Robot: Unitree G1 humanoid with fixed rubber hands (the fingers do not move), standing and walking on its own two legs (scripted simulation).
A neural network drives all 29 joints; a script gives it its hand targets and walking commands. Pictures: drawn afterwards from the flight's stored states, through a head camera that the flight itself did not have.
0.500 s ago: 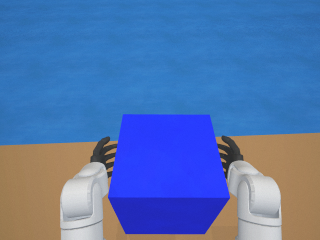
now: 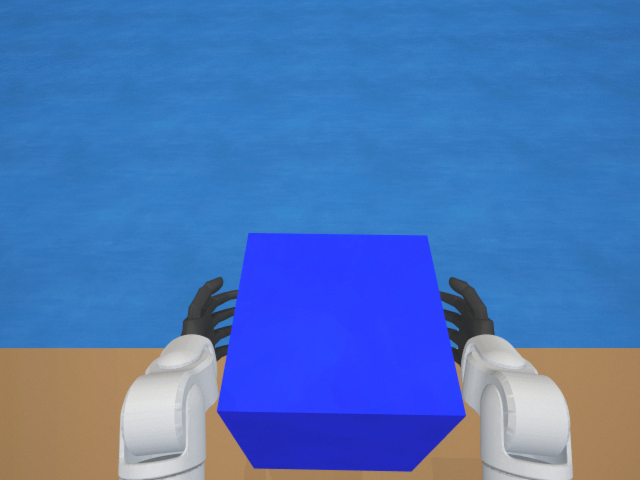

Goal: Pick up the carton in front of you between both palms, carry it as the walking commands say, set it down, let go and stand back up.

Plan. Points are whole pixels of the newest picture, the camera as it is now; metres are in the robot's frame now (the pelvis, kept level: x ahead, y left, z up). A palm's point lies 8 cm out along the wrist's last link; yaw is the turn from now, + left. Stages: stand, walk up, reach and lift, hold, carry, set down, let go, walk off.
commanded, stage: carry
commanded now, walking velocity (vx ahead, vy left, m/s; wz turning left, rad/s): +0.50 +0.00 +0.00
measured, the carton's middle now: (334, 359) +0.28 +0.00 +0.02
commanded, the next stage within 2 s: none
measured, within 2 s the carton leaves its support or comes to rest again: neither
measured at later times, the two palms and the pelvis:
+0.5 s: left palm (237, 152) +0.61 +0.15 +0.11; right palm (415, 152) +0.60 -0.14 +0.11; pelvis +0.28 +0.01 -0.01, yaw -1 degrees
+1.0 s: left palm (236, 122) +0.72 +0.17 +0.10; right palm (393, 116) +0.73 -0.12 +0.11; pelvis +0.36 +0.02 +0.00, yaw +0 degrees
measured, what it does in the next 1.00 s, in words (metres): walks ahead: left foot, then right foot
